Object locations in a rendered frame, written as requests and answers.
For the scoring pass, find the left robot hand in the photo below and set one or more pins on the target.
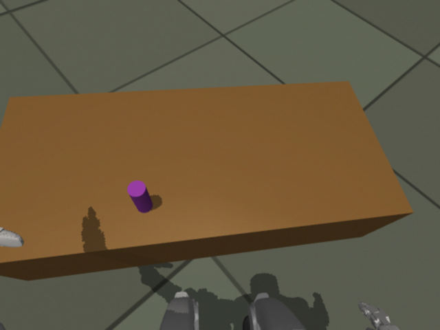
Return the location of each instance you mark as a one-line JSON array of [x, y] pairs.
[[10, 239]]

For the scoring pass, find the can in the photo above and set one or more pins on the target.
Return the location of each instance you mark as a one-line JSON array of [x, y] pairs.
[[140, 196]]

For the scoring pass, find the right robot hand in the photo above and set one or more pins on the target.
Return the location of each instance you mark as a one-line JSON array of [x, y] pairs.
[[377, 316]]

